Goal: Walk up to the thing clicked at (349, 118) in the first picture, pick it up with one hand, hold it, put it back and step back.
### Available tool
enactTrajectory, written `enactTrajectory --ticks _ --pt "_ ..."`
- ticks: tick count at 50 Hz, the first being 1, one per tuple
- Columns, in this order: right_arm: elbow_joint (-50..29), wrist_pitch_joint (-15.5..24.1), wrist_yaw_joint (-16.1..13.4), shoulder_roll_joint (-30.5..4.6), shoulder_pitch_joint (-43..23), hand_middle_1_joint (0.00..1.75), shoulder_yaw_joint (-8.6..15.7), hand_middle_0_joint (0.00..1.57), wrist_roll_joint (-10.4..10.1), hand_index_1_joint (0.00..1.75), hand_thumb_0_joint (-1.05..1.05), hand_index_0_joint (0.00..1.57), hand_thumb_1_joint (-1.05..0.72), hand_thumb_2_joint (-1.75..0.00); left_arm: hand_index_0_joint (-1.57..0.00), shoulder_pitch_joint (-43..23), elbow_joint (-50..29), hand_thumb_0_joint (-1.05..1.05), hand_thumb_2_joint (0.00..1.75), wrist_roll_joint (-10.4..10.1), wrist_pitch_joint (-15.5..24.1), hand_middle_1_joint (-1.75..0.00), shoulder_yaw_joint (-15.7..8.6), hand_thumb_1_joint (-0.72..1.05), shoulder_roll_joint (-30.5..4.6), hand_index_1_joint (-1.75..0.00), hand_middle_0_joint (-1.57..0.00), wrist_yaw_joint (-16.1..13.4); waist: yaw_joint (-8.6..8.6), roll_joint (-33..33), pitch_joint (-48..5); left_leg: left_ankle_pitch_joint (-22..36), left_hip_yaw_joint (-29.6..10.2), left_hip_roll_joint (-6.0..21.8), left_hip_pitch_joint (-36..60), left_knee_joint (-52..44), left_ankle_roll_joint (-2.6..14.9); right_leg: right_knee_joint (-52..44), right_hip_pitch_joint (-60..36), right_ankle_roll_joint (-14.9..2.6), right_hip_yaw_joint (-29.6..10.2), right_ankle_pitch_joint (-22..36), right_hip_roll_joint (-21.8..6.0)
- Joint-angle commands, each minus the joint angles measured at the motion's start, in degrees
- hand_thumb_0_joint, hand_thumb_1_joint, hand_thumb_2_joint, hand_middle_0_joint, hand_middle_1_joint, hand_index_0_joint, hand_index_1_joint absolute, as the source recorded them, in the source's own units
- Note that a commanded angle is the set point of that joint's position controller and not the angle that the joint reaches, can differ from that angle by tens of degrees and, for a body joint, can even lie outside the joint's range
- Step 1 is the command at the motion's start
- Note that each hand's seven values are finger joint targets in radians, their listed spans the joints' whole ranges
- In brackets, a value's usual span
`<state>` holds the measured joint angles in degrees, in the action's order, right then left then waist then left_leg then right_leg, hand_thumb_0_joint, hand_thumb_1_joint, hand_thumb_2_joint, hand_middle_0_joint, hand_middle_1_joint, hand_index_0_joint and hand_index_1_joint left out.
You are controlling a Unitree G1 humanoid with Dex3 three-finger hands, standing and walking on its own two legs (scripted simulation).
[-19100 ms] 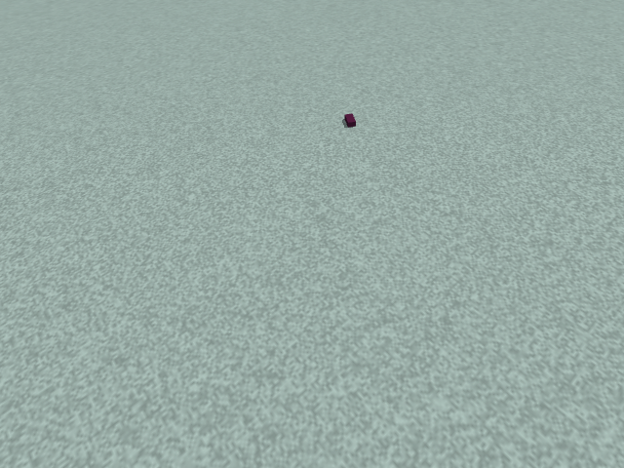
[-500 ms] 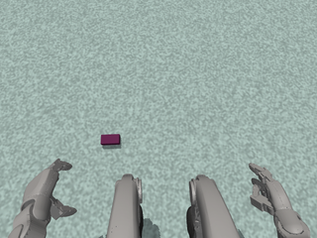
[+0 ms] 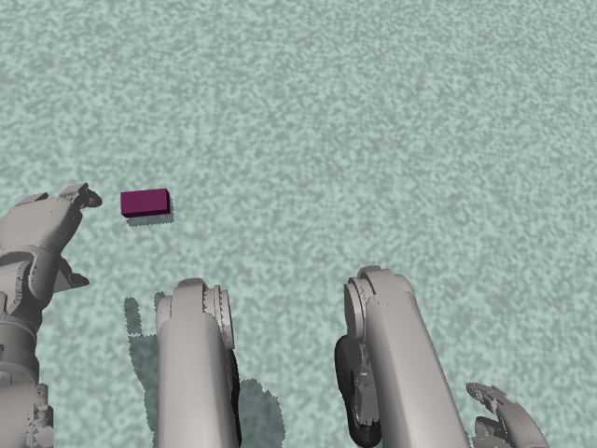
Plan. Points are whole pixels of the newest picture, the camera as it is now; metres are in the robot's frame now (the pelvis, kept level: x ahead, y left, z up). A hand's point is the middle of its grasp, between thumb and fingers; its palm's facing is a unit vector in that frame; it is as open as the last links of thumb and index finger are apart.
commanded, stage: rise first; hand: left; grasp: from above
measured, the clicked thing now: (146, 203) +0.52 +0.30 -0.37
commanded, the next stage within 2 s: none
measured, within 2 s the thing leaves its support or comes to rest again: neither
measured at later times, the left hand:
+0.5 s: hand (88, 228) +0.43 +0.34 -0.21, palm faces -0.46 -0.06 -0.88, open 12.4 cm
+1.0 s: hand (100, 218) +0.45 +0.34 -0.24, palm faces -0.46 -0.08 -0.88, open 12.9 cm
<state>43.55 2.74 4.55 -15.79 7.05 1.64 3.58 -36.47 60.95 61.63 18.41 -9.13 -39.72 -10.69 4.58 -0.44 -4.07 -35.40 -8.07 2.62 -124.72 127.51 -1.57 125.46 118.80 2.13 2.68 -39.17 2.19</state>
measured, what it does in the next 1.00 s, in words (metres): lowers itself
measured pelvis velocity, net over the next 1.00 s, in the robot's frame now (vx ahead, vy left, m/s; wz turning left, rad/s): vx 0.01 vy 0.00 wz -0.07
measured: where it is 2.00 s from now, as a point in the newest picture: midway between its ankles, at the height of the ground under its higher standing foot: (293, 413)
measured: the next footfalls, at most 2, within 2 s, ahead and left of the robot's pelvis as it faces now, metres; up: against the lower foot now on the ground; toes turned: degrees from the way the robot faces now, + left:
none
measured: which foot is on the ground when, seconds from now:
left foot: down 0.00-1.00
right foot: down 0.00-1.00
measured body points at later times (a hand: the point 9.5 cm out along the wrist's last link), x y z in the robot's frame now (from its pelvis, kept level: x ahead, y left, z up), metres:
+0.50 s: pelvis +0.01 +0.00 -0.05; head +0.24 +0.08 +0.33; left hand +0.45 +0.34 -0.16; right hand +0.10 -0.27 -0.16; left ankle +0.10 +0.14 -0.35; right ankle +0.10 -0.13 -0.35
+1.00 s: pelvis +0.01 +0.00 -0.06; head +0.26 +0.08 +0.31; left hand +0.47 +0.34 -0.19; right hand +0.08 -0.27 -0.17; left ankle +0.10 +0.14 -0.35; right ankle +0.10 -0.13 -0.35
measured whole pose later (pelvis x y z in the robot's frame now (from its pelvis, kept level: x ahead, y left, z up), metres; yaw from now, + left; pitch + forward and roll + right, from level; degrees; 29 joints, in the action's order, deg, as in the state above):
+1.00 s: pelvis +0.01 +0.00 -0.06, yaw -4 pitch +32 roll -9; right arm 43.1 0.4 8.0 -15.4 4.5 -4.8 10.4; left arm -50.8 81.3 73.6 18.7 -10.4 -49.8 -21.7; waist 11.3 -3.3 0.5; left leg -38.4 -12.1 2.1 -134.5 140.4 -2.2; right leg 136.3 127.4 3.2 4.9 -41.4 3.7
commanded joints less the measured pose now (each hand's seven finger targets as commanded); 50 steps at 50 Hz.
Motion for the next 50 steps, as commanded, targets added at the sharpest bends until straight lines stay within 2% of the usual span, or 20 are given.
enactTrajectory --ticks 1,4,6,8,13,16,19,21,22,25,26,28,31,35,38,40,42,45,46,50 --pt "-3.0 -0.2 -0.6 -12.1 6.9 0.30 3.5 0.20 0.8 0.30 0.00 0.20 -0.88 -0.90 -0.34 -15.8 -3.1 0.00 0.79 3.3 0.6 -0.66 -4.0 -0.24 -18.9 -0.68 -0.36 -6.3 -0.72 10.4 -36.1 0.4 5.7 -1.4 27.9 -12.9 2.64 -13.5 -10.5 -4.29 5.0 2.9 1.0" --pt "-2.2 -0.9 -0.2 -12.7 7.4 0.30 3.4 0.20 1.4 0.30 0.00 0.20 -0.89 -0.90 -0.35 -18.8 -1.3 0.00 0.78 5.4 -0.1 -0.64 -3.7 -0.23 -20.5 -0.66 -0.37 -7.7 -0.36 13.1 -37.1 1.1 4.9 -1.3 29.6 -12.2 2.34 -11.1 -8.5 -4.45 5.4 4.0 0.7" --pt "-1.9 -1.2 0.0 -12.8 8.0 0.30 3.3 0.20 1.8 0.30 0.00 0.20 -0.89 -0.90 -0.35 -21.1 0.1 0.00 0.78 6.8 -0.5 -0.64 -1.7 -0.23 -19.0 -0.66 -0.37 -8.0 1.07 14.4 -36.8 1.9 4.2 -1.2 30.3 -11.5 2.17 -9.7 -6.9 -4.46 5.9 5.2 0.7" --pt "-1.7 -1.4 0.1 -13.0 7.7 0.30 3.3 0.20 2.1 0.30 0.00 0.20 -0.89 -0.90 -0.34 -22.7 2.1 0.00 0.78 7.8 -0.5 -0.65 -0.8 -0.24 -19.4 -0.67 -0.35 -8.4 1.67 14.3 -35.2 0.1 4.1 -1.3 28.6 -10.9 2.24 -9.3 -4.7 -4.53 6.1 3.9 0.7" --pt "-1.4 -1.6 0.5 -13.0 8.1 0.30 2.4 0.20 3.0 0.30 0.00 0.20 -0.89 -0.90 -0.35 -26.7 2.9 0.00 0.76 9.4 0.6 -0.65 -0.6 -0.22 -21.7 -0.66 -0.36 -9.0 2.87 14.0 -35.7 1.2 4.7 -1.5 26.2 -7.5 2.60 -8.9 -5.9 -4.17 5.9 4.6 1.0" --pt "-1.2 -1.8 0.7 -12.8 8.1 0.30 1.7 0.20 3.5 0.30 0.00 0.20 -0.89 -0.90 -0.34 -26.1 6.1 0.00 0.77 10.9 1.2 -0.68 -0.7 -0.23 -22.1 -0.69 -0.35 -9.7 2.98 13.3 -34.6 0.6 4.7 -1.6 24.6 -6.8 2.55 -8.2 -5.5 -4.21 6.3 3.9 1.2" --pt "-0.4 -2.0 1.0 -12.7 8.9 0.30 1.0 0.20 4.1 0.30 0.00 0.20 -0.90 -0.90 -0.35 -26.1 8.6 0.00 0.75 10.8 1.4 -0.69 -1.2 -0.22 -22.3 -0.69 -0.35 -10.4 3.74 12.2 -35.5 2.9 4.8 -1.6 24.1 -5.1 2.78 -7.7 -6.5 -3.91 6.6 6.2 1.5" --pt "-1.0 -1.8 1.1 -13.1 8.2 0.30 0.7 0.20 4.5 0.30 0.00 0.20 -0.90 -0.90 -0.35 -27.2 8.0 0.00 0.74 11.0 1.4 -0.70 -2.4 -0.22 -23.8 -0.70 -0.35 -11.5 3.34 14.6 -36.0 4.3 5.0 -1.5 25.2 -4.7 2.61 -6.9 -6.3 -3.92 6.7 7.4 1.4" --pt "-0.8 -1.7 1.2 -13.0 8.1 0.30 0.6 0.20 4.6 0.30 0.00 0.20 -0.90 -0.90 -0.35 -26.8 8.8 0.00 0.75 11.5 1.1 -0.71 -1.4 -0.22 -22.5 -0.70 -0.35 -11.7 3.70 15.3 -35.7 5.0 4.8 -1.3 26.0 -4.6 2.45 -6.2 -5.7 -4.02 7.0 8.0 1.6" --pt "-0.7 -1.8 1.4 -13.1 8.3 0.30 0.3 0.20 4.9 0.30 0.00 0.20 -0.90 -0.90 -0.34 -27.5 9.3 0.00 0.75 12.1 1.0 -0.72 -2.1 -0.23 -23.8 -0.71 -0.33 -12.5 4.22 16.1 -36.3 5.9 4.6 -1.2 25.5 -3.8 2.41 -5.3 -5.5 -4.01 7.3 9.2 1.8" --pt "-0.7 -1.9 1.5 -13.1 8.1 0.30 0.4 0.20 4.9 0.30 0.00 0.20 -0.90 -0.90 -0.34 -27.3 8.3 0.00 0.75 12.0 0.9 -0.71 -2.4 -0.23 -24.3 -0.71 -0.34 -12.6 3.26 17.4 -36.8 6.7 4.8 -1.2 26.4 -3.8 2.28 -5.0 -5.6 -4.10 7.1 9.7 1.8" --pt "-0.8 -1.9 1.6 -13.4 8.3 0.30 0.4 0.20 5.2 0.30 0.00 0.20 -0.90 -0.90 -0.32 -27.8 9.0 0.00 0.77 11.8 0.6 -0.73 -2.3 -0.25 -23.6 -0.72 -0.32 -12.9 4.24 17.3 -36.9 6.7 4.3 -0.9 26.6 -3.6 2.27 -4.4 -4.7 -4.02 7.5 9.8 1.9" --pt "-0.7 -2.0 1.8 -13.4 8.5 0.30 0.2 0.20 5.4 0.30 0.00 0.20 -0.90 -0.90 -0.31 -27.7 8.5 0.00 0.77 11.7 0.4 -0.75 -2.9 -0.27 -25.0 -0.75 -0.30 -13.2 4.40 17.7 -37.8 8.2 4.6 -0.9 25.8 -2.3 2.44 -4.1 -6.3 -3.79 7.3 11.7 2.0" --pt "-0.8 -2.0 2.0 -13.6 8.8 0.30 -0.1 0.20 5.9 0.30 0.00 0.20 -0.90 -0.90 -0.31 -27.2 10.6 0.00 0.78 11.1 0.0 -0.76 -3.0 -0.27 -24.3 -0.75 -0.30 -13.3 5.18 16.4 -36.4 7.8 4.1 -0.8 24.8 -2.1 2.54 -3.8 -5.8 -3.70 7.8 11.4 2.0" --pt "-0.9 -2.0 2.1 -13.7 8.4 0.30 -0.6 0.20 5.8 0.30 0.00 0.20 -0.90 -0.90 -0.29 -28.0 11.1 0.00 0.80 10.9 -0.2 -0.77 -2.7 -0.29 -25.4 -0.77 -0.29 -13.0 5.11 16.0 -35.2 6.5 4.2 -0.8 22.8 -1.4 2.74 -4.2 -5.9 -3.63 7.5 10.6 2.1" --pt "-0.8 -2.0 2.2 -13.6 8.5 0.30 -0.9 0.20 6.2 0.30 0.00 0.20 -0.90 -0.90 -0.29 -27.7 11.0 0.00 0.79 10.7 -0.1 -0.77 -3.4 -0.28 -26.4 -0.77 -0.29 -13.1 4.75 15.6 -36.1 7.0 4.5 -0.8 22.0 -0.6 2.83 -4.1 -7.8 -3.44 7.2 11.3 2.2" --pt "-0.8 -2.1 2.3 -13.6 9.1 0.30 -1.2 0.20 6.7 0.30 0.00 0.20 -0.90 -0.90 -0.29 -27.9 11.4 0.00 0.80 10.8 0.1 -0.78 -3.3 -0.29 -26.2 -0.78 -0.28 -12.9 5.85 15.6 -36.3 8.5 4.5 -0.8 21.7 0.2 2.88 -3.7 -8.9 -3.23 7.3 12.8 2.3" --pt "-0.7 -2.0 2.4 -14.0 8.9 0.30 -1.4 0.20 6.7 0.30 0.00 0.20 -0.90 -0.90 -0.23 -27.9 13.0 0.00 0.89 10.5 0.3 -0.78 -3.4 -0.39 -26.3 -0.81 -0.25 -13.0 6.08 15.1 -34.7 7.8 4.0 -0.7 21.3 0.3 2.89 -3.2 -7.4 -3.33 7.8 12.2 2.3" --pt "-0.7 -2.0 2.5 -13.9 9.1 0.30 -1.7 0.20 6.8 0.30 0.00 0.20 -0.90 -0.90 -0.24 -28.6 13.0 0.00 0.84 10.6 0.4 -0.81 -3.4 -0.35 -26.6 -0.82 -0.25 -13.0 6.51 15.0 -34.3 7.5 3.9 -0.7 20.7 0.1 2.92 -3.4 -7.8 -3.31 7.9 11.9 2.3" --pt "-0.8 -2.1 2.5 -14.2 8.5 0.30 -2.3 0.20 7.1 0.30 0.00 0.20 -0.90 -0.90 -0.26 -29.2 12.8 0.00 0.83 11.0 0.9 -0.80 -3.7 -0.33 -28.3 -0.80 -0.26 -13.3 6.23 16.2 -34.3 6.1 3.9 -0.7 20.2 0.4 2.73 -3.1 -7.7 -3.42 7.9 10.6 2.5"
